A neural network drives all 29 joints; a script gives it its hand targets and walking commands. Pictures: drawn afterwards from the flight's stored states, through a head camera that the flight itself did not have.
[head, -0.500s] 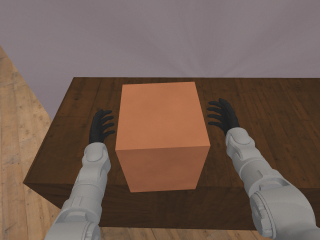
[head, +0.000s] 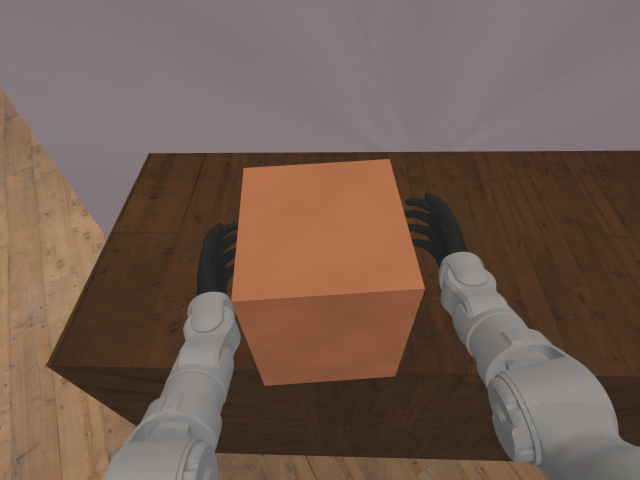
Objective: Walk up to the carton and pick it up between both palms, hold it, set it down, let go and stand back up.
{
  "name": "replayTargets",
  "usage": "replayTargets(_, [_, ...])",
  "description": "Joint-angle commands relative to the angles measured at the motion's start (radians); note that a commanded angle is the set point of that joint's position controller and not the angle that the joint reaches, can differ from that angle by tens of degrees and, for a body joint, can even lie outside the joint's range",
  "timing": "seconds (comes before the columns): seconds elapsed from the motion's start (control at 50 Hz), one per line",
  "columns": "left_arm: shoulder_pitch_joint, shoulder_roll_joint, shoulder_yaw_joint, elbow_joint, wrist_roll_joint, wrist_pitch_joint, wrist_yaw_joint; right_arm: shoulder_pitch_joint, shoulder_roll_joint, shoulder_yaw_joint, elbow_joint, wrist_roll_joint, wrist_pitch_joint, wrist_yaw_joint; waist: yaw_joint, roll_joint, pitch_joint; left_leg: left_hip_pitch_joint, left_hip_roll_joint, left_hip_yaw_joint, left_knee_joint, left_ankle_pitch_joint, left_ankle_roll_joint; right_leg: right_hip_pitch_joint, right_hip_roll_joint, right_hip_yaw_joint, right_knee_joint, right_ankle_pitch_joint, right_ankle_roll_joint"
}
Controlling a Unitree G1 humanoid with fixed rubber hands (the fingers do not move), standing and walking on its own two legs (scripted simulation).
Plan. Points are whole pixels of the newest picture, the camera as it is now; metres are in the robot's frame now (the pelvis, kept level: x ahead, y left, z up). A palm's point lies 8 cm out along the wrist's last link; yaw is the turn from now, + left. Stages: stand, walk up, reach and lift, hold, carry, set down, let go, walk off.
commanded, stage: reach and lift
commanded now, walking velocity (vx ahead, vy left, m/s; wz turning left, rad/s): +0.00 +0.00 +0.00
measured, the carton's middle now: (323, 278) +0.40 +0.07 +0.00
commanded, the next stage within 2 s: none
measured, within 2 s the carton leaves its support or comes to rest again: leaves its support in 1.88 s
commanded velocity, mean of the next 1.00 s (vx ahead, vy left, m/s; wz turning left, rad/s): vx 0.00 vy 0.00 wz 0.00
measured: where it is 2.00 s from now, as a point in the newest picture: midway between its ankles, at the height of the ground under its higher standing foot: outside the picture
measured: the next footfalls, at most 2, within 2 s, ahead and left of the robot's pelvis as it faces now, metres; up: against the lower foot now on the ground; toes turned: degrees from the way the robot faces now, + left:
none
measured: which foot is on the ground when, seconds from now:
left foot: down 0.00-1.00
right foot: down 0.00-1.00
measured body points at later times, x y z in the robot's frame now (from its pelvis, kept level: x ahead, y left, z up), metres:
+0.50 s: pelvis +0.01 +0.00 +0.01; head +0.04 +0.01 +0.46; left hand +0.35 +0.20 +0.04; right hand +0.42 -0.09 +0.06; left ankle +0.00 +0.15 -0.74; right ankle -0.01 -0.11 -0.74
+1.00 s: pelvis +0.01 +0.00 +0.01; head +0.06 +0.01 +0.46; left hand +0.35 +0.20 +0.04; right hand +0.43 -0.09 +0.05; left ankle +0.00 +0.14 -0.74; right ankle -0.01 -0.11 -0.74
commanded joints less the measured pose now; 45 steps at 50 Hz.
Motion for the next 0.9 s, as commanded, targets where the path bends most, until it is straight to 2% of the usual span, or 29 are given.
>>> replayTargets(0.0, [-0.394, -0.005, 0.061, -0.148, 0.108, -0.050, -0.006, -0.442, 0.033, -0.101, -0.203, -0.128, -0.047, -0.026, -0.001, -0.084, -0.429, 0.154, -0.091, 0.101, -0.001, 0.383, 0.003, 0.344, 0.007, 0.030, -0.002, 0.263, 0.046])
replayTargets(0.06, [-0.424, -0.046, 0.089, -0.184, 0.148, -0.031, 0.006, -0.470, 0.075, -0.166, -0.240, -0.200, -0.044, -0.052, -0.010, -0.089, -0.420, 0.162, -0.089, 0.112, -0.012, 0.379, 0.004, 0.369, 0.010, 0.025, -0.007, 0.273, 0.047])
replayTargets(0.08, [-0.435, -0.099, 0.089, -0.195, 0.164, -0.025, -0.001, -0.476, 0.133, -0.169, -0.239, -0.224, -0.036, -0.050, -0.014, -0.095, -0.410, 0.176, -0.087, 0.115, -0.014, 0.387, 0.004, 0.373, 0.012, 0.017, -0.010, 0.281, 0.046])
replayTargets(0.1, [-0.459, -0.145, 0.078, -0.223, 0.180, -0.022, -0.008, -0.476, 0.170, -0.192, -0.247, -0.255, -0.037, -0.043, -0.024, -0.075, -0.435, 0.201, -0.086, 0.117, -0.018, 0.399, -0.004, 0.370, 0.014, 0.008, -0.018, 0.276, 0.041])
replayTargets(0.12, [-0.455, -0.193, 0.076, -0.239, 0.210, -0.017, -0.011, -0.464, 0.206, -0.204, -0.246, -0.288, -0.037, -0.029, -0.019, -0.059, -0.436, 0.247, -0.082, 0.116, -0.022, 0.424, -0.014, 0.356, 0.020, -0.003, -0.026, 0.267, 0.032])
replayTargets(0.14, [-0.460, -0.257, 0.063, -0.247, 0.232, -0.010, -0.024, -0.454, 0.272, -0.212, -0.246, -0.327, -0.035, -0.015, -0.029, -0.059, -0.440, 0.285, -0.081, 0.117, -0.025, 0.442, -0.016, 0.355, 0.023, -0.013, -0.044, 0.263, 0.029])
replayTargets(0.18, [-0.468, -0.440, 0.020, -0.246, 0.300, -0.008, -0.073, -0.435, 0.474, -0.211, -0.241, -0.430, -0.048, 0.042, -0.032, -0.044, -0.442, 0.359, -0.079, 0.120, -0.041, 0.470, -0.024, 0.355, 0.025, -0.036, -0.071, 0.262, 0.018])
replayTargets(0.2, [-0.471, -0.528, -0.014, -0.236, 0.330, -0.010, -0.103, -0.424, 0.557, -0.218, -0.227, -0.480, -0.061, 0.072, -0.046, -0.020, -0.441, 0.387, -0.078, 0.121, -0.048, 0.488, -0.033, 0.364, 0.025, -0.046, -0.080, 0.272, 0.011])
replayTargets(0.26, [-0.433, -0.619, -0.044, -0.192, 0.366, -0.021, -0.140, -0.372, 0.659, -0.226, -0.203, -0.545, -0.092, 0.107, -0.051, -0.007, -0.392, 0.408, -0.076, 0.129, -0.068, 0.500, -0.037, 0.395, 0.024, -0.050, -0.096, 0.283, -0.001])
replayTargets(0.32, [-0.420, -0.589, -0.011, -0.187, 0.393, -0.023, -0.149, -0.335, 0.674, -0.234, -0.184, -0.566, -0.107, 0.105, -0.040, -0.024, -0.293, 0.349, -0.079, 0.143, -0.106, 0.457, -0.017, 0.469, 0.013, -0.040, -0.100, 0.291, 0.009])
replayTargets(0.36, [-0.424, -0.570, 0.008, -0.193, 0.407, -0.016, -0.149, -0.339, 0.676, -0.237, -0.189, -0.572, -0.106, 0.108, -0.026, -0.032, -0.220, 0.319, -0.079, 0.151, -0.136, 0.398, -0.006, 0.483, 0.007, -0.033, -0.110, 0.246, 0.013])
replayTargets(0.42, [-0.404, -0.571, -0.006, -0.219, 0.412, 0.003, -0.143, -0.329, 0.666, -0.235, -0.215, -0.574, -0.108, 0.109, -0.022, -0.025, -0.197, 0.344, -0.075, 0.155, -0.148, 0.400, -0.007, 0.474, 0.008, -0.038, -0.125, 0.216, 0.010])
replayTargets(0.44, [-0.396, -0.582, -0.015, -0.226, 0.413, 0.010, -0.142, -0.320, 0.666, -0.241, -0.212, -0.577, -0.108, 0.109, -0.032, -0.027, -0.192, 0.363, -0.071, 0.154, -0.147, 0.409, -0.010, 0.460, 0.010, -0.044, -0.133, 0.208, 0.008])
replayTargets(0.48, [-0.374, -0.583, -0.007, -0.240, 0.423, 0.023, -0.143, -0.304, 0.666, -0.233, -0.219, -0.573, -0.104, 0.109, -0.024, -0.025, -0.183, 0.383, -0.072, 0.158, -0.144, 0.424, -0.005, 0.459, 0.009, -0.042, -0.140, 0.219, 0.006])
replayTargets(0.64, [-0.327, -0.607, -0.040, -0.285, 0.422, 0.030, -0.145, -0.262, 0.692, -0.197, -0.239, -0.564, -0.123, 0.100, -0.030, -0.013, -0.237, 0.409, -0.072, 0.158, -0.129, 0.504, -0.003, 0.464, 0.007, -0.047, -0.147, 0.275, 0.006])
replayTargets(0.8, [-0.308, -0.589, -0.023, -0.258, 0.423, 0.021, -0.166, -0.244, 0.719, -0.152, -0.229, -0.557, -0.139, 0.086, -0.020, -0.049, -0.177, 0.357, -0.074, 0.156, -0.157, 0.460, 0.019, 0.516, -0.007, -0.036, -0.141, 0.338, 0.022])
replayTargets(0.88, [-0.321, -0.591, -0.027, -0.255, 0.419, 0.016, -0.170, -0.257, 0.716, -0.147, -0.233, -0.559, -0.151, 0.082, -0.021, -0.044, -0.210, 0.356, -0.073, 0.156, -0.165, 0.448, 0.020, 0.514, -0.009, -0.037, -0.141, 0.345, 0.025])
